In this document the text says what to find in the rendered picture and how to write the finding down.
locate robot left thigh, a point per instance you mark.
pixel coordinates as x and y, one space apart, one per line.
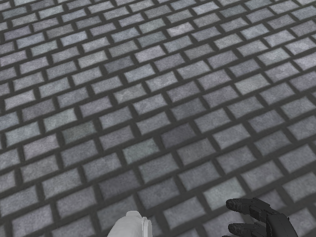
131 226

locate right robot hand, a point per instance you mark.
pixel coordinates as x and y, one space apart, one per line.
277 225

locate left robot shin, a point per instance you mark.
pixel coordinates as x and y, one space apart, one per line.
132 213

